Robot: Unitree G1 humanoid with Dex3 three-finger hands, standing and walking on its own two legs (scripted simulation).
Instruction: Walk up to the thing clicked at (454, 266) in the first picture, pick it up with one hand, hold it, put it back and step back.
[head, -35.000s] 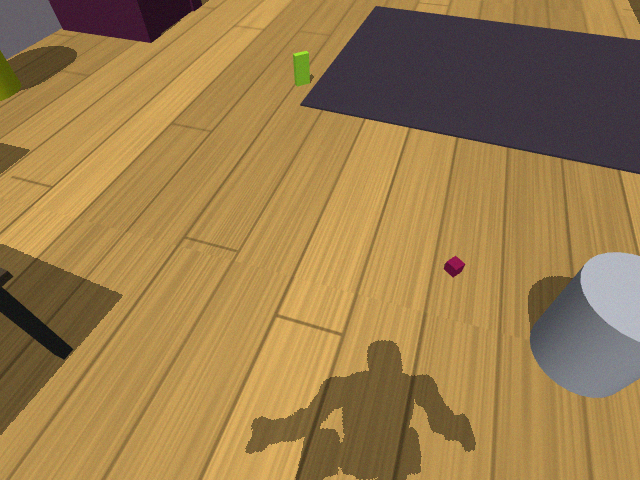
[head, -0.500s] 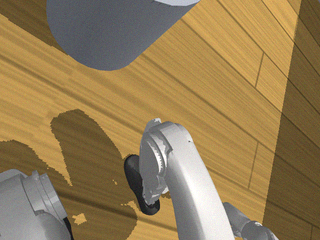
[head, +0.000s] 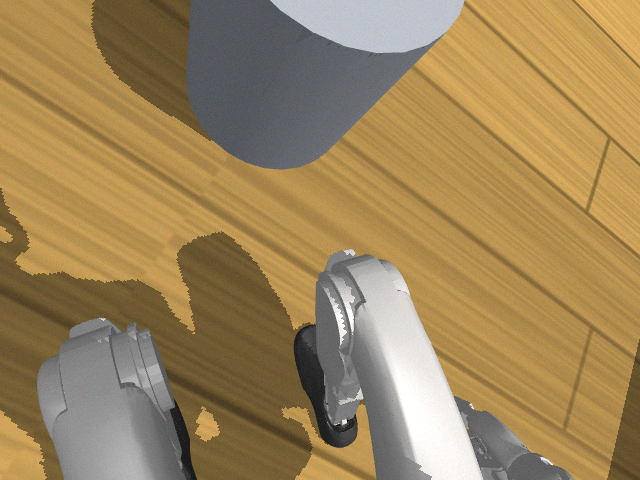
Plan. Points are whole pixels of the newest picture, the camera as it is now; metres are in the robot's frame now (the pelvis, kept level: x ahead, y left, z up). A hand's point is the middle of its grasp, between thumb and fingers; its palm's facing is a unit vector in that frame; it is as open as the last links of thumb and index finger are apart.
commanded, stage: settle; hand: left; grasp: from above
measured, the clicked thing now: out of the picture +0.48 +0.36 -0.21
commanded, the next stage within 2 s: lift in 0.26 s
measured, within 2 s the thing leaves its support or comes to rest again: neither
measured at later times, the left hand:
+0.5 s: hand out of the picture +0.46 +0.35 -0.12, palm faces -0.44 -0.11 -0.89, open 7.7 cm
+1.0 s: hand out of the picture +0.38 +0.35 +0.01, palm faces -0.45 -0.13 -0.88, open 7.4 cm
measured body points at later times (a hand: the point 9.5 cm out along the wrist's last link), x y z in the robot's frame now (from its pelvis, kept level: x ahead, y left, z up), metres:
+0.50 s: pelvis -0.01 +0.00 +0.02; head +0.23 +0.09 +0.39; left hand +0.47 +0.35 -0.07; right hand +0.06 -0.28 -0.07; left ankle +0.06 +0.13 -0.28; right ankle +0.11 -0.13 -0.28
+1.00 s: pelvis -0.01 +0.00 +0.11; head +0.18 +0.06 +0.51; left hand +0.40 +0.35 +0.06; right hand +0.12 -0.26 -0.01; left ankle +0.06 +0.13 -0.28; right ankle +0.11 -0.13 -0.28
